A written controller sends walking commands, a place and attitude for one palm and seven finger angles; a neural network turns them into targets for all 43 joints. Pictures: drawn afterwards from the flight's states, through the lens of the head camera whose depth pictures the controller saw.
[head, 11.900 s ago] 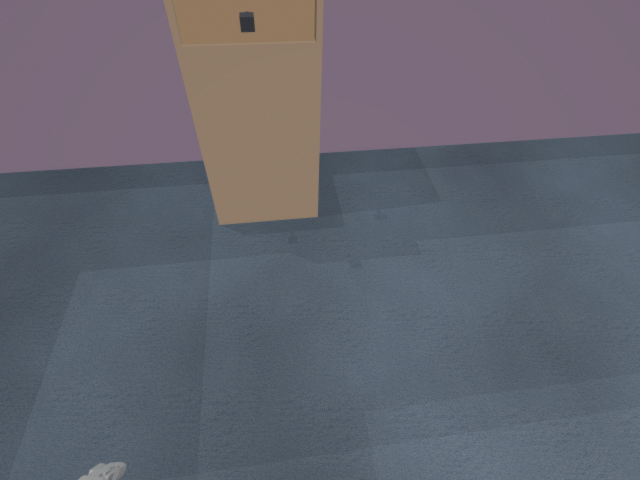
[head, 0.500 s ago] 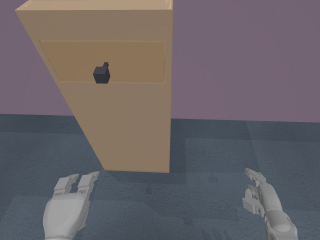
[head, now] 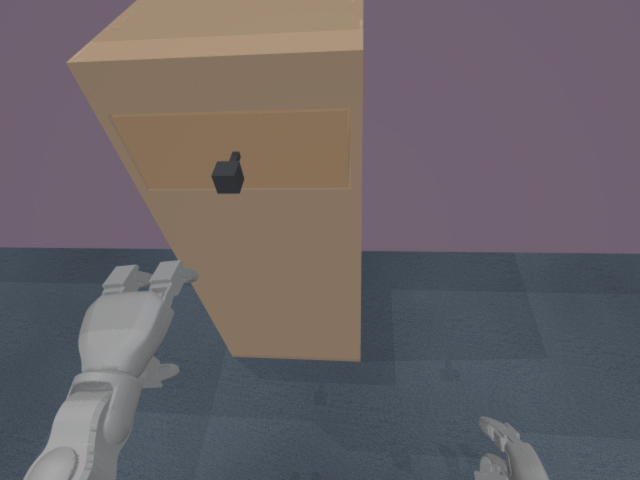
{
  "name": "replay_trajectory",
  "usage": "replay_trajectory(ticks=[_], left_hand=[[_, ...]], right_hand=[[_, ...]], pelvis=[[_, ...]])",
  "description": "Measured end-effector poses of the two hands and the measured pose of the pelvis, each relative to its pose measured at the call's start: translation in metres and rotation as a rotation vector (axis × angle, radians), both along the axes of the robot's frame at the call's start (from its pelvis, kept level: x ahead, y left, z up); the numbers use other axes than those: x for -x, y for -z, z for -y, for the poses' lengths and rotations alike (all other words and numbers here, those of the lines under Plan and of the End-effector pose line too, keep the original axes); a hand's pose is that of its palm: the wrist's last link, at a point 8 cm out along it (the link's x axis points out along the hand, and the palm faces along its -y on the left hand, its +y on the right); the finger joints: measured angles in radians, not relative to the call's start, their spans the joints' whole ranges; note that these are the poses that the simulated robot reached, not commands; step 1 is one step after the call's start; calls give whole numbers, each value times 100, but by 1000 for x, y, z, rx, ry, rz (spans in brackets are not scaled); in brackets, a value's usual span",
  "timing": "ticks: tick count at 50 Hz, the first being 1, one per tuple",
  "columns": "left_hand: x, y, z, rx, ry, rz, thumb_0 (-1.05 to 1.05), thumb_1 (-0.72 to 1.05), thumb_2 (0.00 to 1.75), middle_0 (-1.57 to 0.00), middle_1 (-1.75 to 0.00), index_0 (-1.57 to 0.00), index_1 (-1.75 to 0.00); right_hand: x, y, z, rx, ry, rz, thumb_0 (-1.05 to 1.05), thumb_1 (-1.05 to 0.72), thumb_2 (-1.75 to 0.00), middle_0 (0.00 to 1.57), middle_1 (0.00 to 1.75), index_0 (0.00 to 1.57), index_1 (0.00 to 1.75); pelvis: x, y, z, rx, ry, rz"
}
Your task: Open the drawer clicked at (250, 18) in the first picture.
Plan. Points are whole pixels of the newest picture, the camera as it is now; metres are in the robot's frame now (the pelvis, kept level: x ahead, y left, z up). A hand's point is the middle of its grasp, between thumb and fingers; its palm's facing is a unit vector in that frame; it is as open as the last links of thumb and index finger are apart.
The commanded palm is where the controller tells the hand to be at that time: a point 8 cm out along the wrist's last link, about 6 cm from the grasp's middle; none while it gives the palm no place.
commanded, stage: raise the hand with hooked fingers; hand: left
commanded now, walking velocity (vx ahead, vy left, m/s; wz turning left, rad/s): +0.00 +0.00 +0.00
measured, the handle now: (231, 169) +0.55 +0.24 +0.08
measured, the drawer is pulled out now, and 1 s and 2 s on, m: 0.00 0.00 0.00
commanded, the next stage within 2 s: move the hooked fingers above the handle in 0.94 s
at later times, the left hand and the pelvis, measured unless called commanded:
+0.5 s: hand (129, 242) +0.29 +0.25 +0.18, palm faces +0.15 -0.02 -0.99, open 13.8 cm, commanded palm +0.26 +0.25 +0.24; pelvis -0.01 +0.00 +0.01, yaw +1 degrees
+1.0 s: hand (132, 243) +0.28 +0.23 +0.19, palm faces +0.18 -0.04 -0.98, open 13.8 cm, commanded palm +0.25 +0.23 +0.25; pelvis -0.03 -0.01 +0.01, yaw +1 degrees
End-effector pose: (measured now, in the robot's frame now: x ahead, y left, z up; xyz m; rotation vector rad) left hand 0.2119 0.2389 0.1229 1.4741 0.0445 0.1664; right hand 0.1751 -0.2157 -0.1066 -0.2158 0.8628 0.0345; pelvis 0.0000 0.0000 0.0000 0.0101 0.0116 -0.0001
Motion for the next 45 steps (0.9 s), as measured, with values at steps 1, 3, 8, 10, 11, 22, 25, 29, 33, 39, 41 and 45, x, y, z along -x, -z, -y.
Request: replay_trajectory(ticks=[1,3,8,10,11,22,25,29,33,39,41,45], left_hand=[[-3,-4,-2,-2,0,10,0,-5,49,-29,-91,-29,-91],[-9,-12,-4,-6,0,29,0,-10,47,-29,-94,-29,-94],[-25,-37,-4,-15,14,68,0,-21,42,-30,-101,-30,-101],[-31,-47,-4,-22,19,75,0,-26,40,-30,-104,-30,-104],[-33,-52,-4,-25,20,77,0,-28,39,-31,-106,-30,-106],[-50,-98,-8,-55,25,63,0,-46,31,-32,-117,-31,-118],[-53,-109,-7,-68,37,64,0,-47,31,-32,-119,-32,-119],[-58,-125,-6,-85,47,74,0,-49,30,-32,-119,-32,-119],[-61,-131,-6,-74,42,64,0,-49,30,-32,-120,-32,-120],[-55,-115,3,-54,88,9,0,-49,30,-32,-120,-31,-120],[-52,-110,8,-54,116,9,0,-49,30,-32,-120,-31,-120],[-45,-111,12,-55,142,56,0,-49,30,-32,-120,-32,-120]], right_hand=[[-1,-1,1,5,4,0,2,-91,-89,20,30,20,30],[-4,-3,3,11,9,7,2,-91,-89,20,30,20,30],[-20,-13,-2,-3,11,57,2,-91,-89,20,30,20,30],[-27,-18,-6,-15,6,78,2,-91,-89,20,30,20,30],[-30,-21,-8,-23,2,88,2,-91,-89,20,30,20,30],[-41,-33,-25,-67,-56,135,1,-91,-89,20,30,20,30],[-36,-31,-23,-65,-60,125,1,-91,-89,20,30,20,30],[-26,-26,-17,-61,-55,104,1,-91,-89,20,30,20,30],[-13,-22,-8,-64,-32,82,1,-91,-89,20,30,20,30],[6,-17,7,-49,-2,62,2,-91,-89,20,30,20,30],[11,-16,12,-38,4,57,2,-91,-89,20,30,20,30],[17,-14,16,-26,11,49,2,-91,-89,20,30,20,30]], pelvis=[[0,0,-1,0,-2,2],[0,-2,-3,0,-5,7],[0,-5,-5,1,-9,22],[0,-6,-6,0,-9,29],[1,-6,-6,0,-9,33],[8,-10,-1,0,-20,56],[11,-10,1,-1,-24,59],[15,-10,3,-2,-27,60],[18,-10,4,-4,-21,55],[23,-10,6,-7,-11,53],[25,-9,7,-8,-10,55],[28,-9,9,-9,-12,59]])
